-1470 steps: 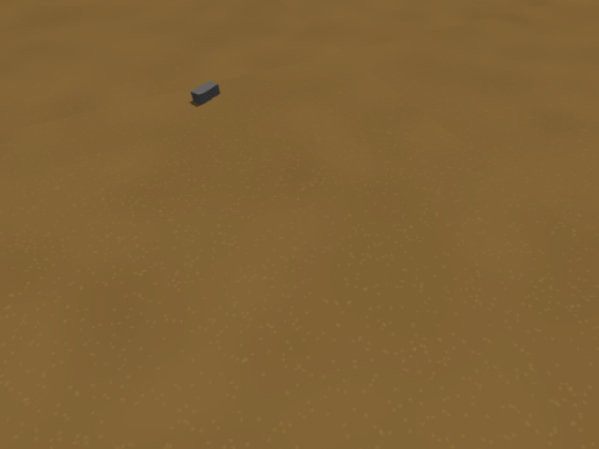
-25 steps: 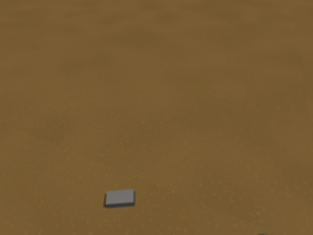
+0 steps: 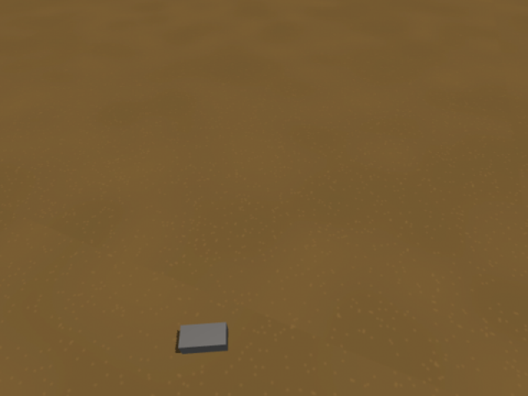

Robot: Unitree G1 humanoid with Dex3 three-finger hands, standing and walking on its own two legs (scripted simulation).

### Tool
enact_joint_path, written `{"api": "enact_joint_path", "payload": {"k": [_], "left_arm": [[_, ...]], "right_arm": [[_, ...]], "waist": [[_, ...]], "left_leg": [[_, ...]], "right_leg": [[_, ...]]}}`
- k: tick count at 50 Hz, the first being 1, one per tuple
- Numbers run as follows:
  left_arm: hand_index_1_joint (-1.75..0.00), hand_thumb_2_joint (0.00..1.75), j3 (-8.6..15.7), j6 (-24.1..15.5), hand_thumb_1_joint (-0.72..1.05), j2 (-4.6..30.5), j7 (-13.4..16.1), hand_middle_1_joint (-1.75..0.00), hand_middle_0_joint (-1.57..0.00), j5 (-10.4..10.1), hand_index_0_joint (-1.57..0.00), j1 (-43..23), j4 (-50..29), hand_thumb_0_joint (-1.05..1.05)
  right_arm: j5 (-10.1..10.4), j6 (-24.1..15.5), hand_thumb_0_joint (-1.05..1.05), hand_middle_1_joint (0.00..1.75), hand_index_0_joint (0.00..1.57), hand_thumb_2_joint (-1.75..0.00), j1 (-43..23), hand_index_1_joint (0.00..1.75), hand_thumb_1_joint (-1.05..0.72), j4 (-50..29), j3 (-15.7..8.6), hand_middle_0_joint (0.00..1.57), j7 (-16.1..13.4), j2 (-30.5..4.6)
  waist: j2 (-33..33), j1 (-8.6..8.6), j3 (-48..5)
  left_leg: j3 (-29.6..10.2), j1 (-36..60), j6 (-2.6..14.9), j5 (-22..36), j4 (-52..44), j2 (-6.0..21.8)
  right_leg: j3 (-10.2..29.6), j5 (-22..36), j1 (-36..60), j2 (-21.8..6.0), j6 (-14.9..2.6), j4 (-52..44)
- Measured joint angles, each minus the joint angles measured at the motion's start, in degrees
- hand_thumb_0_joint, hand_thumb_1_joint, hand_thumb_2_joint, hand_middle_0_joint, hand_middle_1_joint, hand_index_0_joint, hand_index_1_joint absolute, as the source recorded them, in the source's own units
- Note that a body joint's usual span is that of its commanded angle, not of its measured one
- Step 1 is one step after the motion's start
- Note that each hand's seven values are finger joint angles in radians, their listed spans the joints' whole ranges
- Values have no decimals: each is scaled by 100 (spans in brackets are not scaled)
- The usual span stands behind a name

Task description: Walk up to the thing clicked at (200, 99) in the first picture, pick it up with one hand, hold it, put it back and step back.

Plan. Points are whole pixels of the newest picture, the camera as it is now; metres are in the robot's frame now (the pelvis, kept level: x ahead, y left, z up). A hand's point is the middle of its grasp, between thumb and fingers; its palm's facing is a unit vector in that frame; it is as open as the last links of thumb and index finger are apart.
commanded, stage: walk up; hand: left
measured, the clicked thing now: (204, 338) +0.46 +0.24 -0.75
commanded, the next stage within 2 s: none
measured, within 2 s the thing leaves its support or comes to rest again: neither
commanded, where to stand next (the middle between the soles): +0.08 +0.00 m, yaw +1 degrees
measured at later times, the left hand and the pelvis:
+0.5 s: hand out of the picture +0.10 +0.24 -0.15, palm faces -0.03 -0.94 -0.35, open 7.4 cm; pelvis +0.01 -0.01 +0.00, yaw +0 degrees
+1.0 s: hand out of the picture +0.07 +0.33 -0.18, palm faces -0.05 -0.92 -0.38, open 7.4 cm; pelvis -0.04 +0.05 -0.02, yaw +1 degrees
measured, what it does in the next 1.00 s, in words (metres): steps on the spot: left foot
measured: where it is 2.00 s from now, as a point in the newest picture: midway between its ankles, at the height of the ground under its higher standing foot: outside the picture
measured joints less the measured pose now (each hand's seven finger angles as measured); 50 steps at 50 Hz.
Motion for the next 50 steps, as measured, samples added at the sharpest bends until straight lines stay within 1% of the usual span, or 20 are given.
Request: {"api": "enact_joint_path", "payload": {"k": [12, 28, 31, 34, 36, 39, 41, 42, 43, 44, 45, 46, 47, 48, 50], "left_arm": [[-30, 89, 22, -15, 90, -31, 31, -30, -20, 2, -20, -97, -41, 1], [-30, 89, 45, 19, 90, -39, 41, -30, -20, -4, -20, -191, -143, 1], [-30, 89, 115, 47, 90, -10, 125, -30, -20, -90, -20, -293, -344, 1], [-30, 89, 175, 107, 90, 64, 188, -30, -20, -126, -20, -400, -552, 1], [-30, 89, 200, 163, 90, 106, 213, -30, -20, -104, -20, -447, -682, 1], [-30, 89, 241, 206, 90, 148, 248, -30, -20, 11, -20, -419, -872, 1], [-30, 89, 264, 206, 90, 191, 264, -30, -20, 79, -20, -371, -966, 1], [-30, 89, 268, 201, 90, 225, 266, -30, -20, 118, -20, -350, -996, 1], [-30, 89, 265, 198, 90, 265, 259, -30, -20, 152, -20, -328, -1018, 1], [-30, 89, 254, 206, 90, 305, 236, -30, -20, 178, -20, -301, -1042, 1], [-30, 89, 260, 230, 90, 367, 209, -30, -20, 194, -20, -320, -1050, 1], [-30, 89, 279, 267, 90, 418, 189, -30, -20, 210, -20, -321, -1066, 1], [-30, 89, 301, 301, 90, 445, 168, -30, -20, 215, -20, -275, -1087, 1], [-30, 89, 306, 322, 90, 455, 148, -30, -20, 209, -20, -203, -1084, 1], [-30, 89, 314, 360, 90, 474, 54, -30, -20, 189, -20, -69, -1049, 1]], "right_arm": [[7, 26, 1, 30, 20, -90, -113, 30, -90, -32, -4, 20, -17, 0], [-14, 85, 1, 30, 20, -90, -35, 30, -90, -70, -34, 20, -16, -30], [0, 202, 1, 30, 20, -90, -146, 30, -90, -223, -117, 20, 11, -117], [2, 295, 1, 30, 20, -90, -247, 30, -90, -431, -207, 20, 36, -230], [-17, 371, 1, 30, 20, -90, -271, 30, -90, -590, -264, 20, 61, -331], [-84, 507, 1, 30, 20, -90, -213, 30, -91, -833, -344, 20, 106, -446], [-100, 530, 1, 30, 20, -90, -112, 30, -91, -974, -385, 20, 151, -473], [-103, 509, 1, 30, 20, -90, -45, 30, -91, -1021, -402, 20, 170, -469], [-106, 459, 1, 30, 20, -90, 43, 30, -91, -1046, -414, 20, 186, -457], [-112, 374, 1, 30, 20, -90, 157, 30, -91, -1048, -422, 20, 185, -445], [-147, 264, 0, 30, 20, -90, 245, 30, -91, -1010, -443, 20, 156, -360], [-184, 161, 0, 30, 20, -90, 354, 30, -91, -980, -430, 20, 131, -246], [-202, 74, 0, 30, 20, -90, 495, 30, -91, -961, -387, 20, 117, -141], [-193, 6, 0, 30, 20, -90, 651, 30, -91, -936, -336, 20, 109, -61], [-178, -105, 0, 30, 20, -90, 950, 30, -90, -859, -280, 20, 60, 49]], "waist": [[30, 27, -14], [-19, -32, 68], [15, -27, 320], [54, -31, 587], [111, -38, 729], [90, -26, 826], [34, -59, 801], [0, -89, 771], [-34, -122, 715], [-60, -151, 629], [-197, -150, 633], [-342, -110, 656], [-437, -88, 634], [-480, -107, 566], [-526, -155, 425]], "left_leg": [[-17, 102, -42, -41, -49, 35], [9, 112, -54, -66, -40, 50], [10, -111, -31, -125, 250, 33], [-1, -384, 9, -168, 573, -5], [-17, -633, 81, -283, 1016, -33], [-73, -974, 147, -1368, 2277, -231], [-89, -1029, 190, -1824, 2790, -290], [-75, -947, 214, -1923, 2736, -261], [-63, -775, 235, -1898, 2404, -209], [-83, -543, 237, -1710, 1837, -161], [-41, -493, 197, -1406, 1713, -243], [28, -451, 190, -1336, 1729, -315], [64, -386, 197, -1303, 1688, -339], [51, -313, 207, -1261, 1590, -328], [-13, -114, 219, -1130, 1272, -284]], "right_leg": [[-19, -45, 104, 34, -35, -47], [7, -73, 89, 46, -49, -12], [20, -167, -161, 35, -43, 340], [21, -260, -453, 5, -36, 725], [13, -335, -629, -10, -24, 994], [87, -435, -874, -134, 6, 1349], [123, -461, -1040, -246, 22, 1492], [126, -478, -1118, -300, 47, 1557], [121, -519, -1206, -351, 69, 1654], [115, -622, -1331, -392, 25, 1838], [286, -964, -1464, -405, -78, 2214], [558, -1314, -1594, -281, -185, 2697], [732, -1496, -1708, -97, -271, 3123], [786, -1582, -1799, 80, -329, 3441], [790, -1453, -1941, 317, -369, 3884]]}}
